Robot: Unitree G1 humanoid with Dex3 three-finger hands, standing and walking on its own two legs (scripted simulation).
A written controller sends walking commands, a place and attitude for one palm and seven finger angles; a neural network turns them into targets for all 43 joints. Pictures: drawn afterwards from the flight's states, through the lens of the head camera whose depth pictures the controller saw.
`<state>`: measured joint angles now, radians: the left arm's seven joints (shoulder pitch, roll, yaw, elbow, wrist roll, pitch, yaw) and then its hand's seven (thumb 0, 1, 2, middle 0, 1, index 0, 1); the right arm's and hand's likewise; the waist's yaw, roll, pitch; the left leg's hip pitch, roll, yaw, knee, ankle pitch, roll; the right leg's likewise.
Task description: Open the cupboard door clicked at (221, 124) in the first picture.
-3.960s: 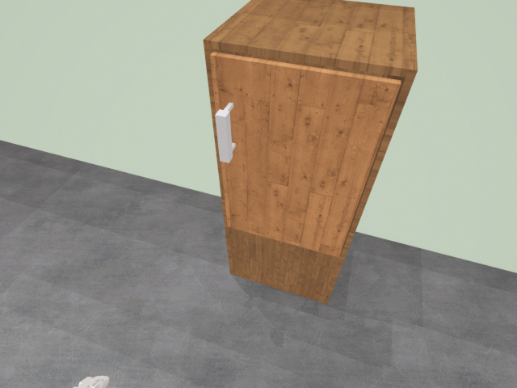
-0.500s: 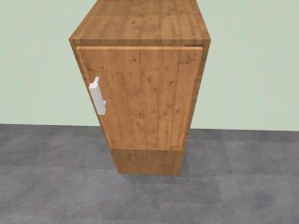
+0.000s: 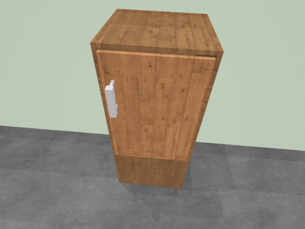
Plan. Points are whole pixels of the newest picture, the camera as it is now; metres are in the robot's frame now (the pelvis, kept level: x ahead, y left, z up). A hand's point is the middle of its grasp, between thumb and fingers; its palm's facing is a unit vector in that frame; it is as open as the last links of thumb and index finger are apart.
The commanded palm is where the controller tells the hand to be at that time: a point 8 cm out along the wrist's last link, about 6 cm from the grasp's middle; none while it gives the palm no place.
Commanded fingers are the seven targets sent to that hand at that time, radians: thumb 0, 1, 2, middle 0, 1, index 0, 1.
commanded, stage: look again from close up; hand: left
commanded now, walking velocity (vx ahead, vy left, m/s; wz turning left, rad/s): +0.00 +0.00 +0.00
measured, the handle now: (112, 98) +0.55 +0.19 +0.03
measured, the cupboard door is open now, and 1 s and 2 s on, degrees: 0 0 0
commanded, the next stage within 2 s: shuffle to correct the standing spot in 0.28 s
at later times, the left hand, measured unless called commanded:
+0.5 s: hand out of the picture -0.07 +0.21 -0.17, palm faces +0.01 -0.99 -0.17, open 7.4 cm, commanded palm none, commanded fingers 0.00 0.90 0.90 -0.20 -0.30 -0.20 -0.30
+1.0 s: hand out of the picture -0.07 +0.18 -0.19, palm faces +0.07 -0.99 -0.08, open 7.4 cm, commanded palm none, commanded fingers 0.00 0.90 0.90 -0.20 -0.30 -0.20 -0.30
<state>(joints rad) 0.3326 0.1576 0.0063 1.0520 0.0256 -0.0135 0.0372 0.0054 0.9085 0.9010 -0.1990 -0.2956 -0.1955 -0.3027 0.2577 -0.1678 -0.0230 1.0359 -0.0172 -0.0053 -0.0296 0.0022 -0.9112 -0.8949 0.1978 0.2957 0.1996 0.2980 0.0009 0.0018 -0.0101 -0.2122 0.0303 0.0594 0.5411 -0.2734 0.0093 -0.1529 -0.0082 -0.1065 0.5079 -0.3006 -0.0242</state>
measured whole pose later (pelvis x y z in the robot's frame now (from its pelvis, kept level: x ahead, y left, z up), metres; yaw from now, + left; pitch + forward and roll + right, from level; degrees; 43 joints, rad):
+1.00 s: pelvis +0.00 +0.05 -0.01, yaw -1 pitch -1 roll -1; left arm 0.44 0.09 0.03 1.10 0.03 0.01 0.02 0.01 0.91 0.90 -0.20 -0.30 -0.19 -0.30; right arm 0.31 -0.12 -0.04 1.07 -0.02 -0.02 -0.04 0.01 -0.93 -0.89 0.20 0.30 0.20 0.30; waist 0.02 -0.04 0.00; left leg -0.28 0.04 0.14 0.59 -0.29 0.04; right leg -0.23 -0.03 -0.09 0.66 -0.42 -0.01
